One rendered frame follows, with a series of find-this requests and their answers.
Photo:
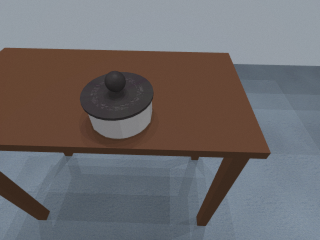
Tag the lid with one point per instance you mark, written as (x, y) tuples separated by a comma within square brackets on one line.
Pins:
[(101, 103)]

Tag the pot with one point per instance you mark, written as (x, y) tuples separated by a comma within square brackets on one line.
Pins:
[(120, 129)]

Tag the knob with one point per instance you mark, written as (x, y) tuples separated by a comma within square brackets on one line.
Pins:
[(115, 81)]

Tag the table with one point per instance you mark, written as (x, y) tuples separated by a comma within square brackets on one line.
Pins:
[(199, 109)]

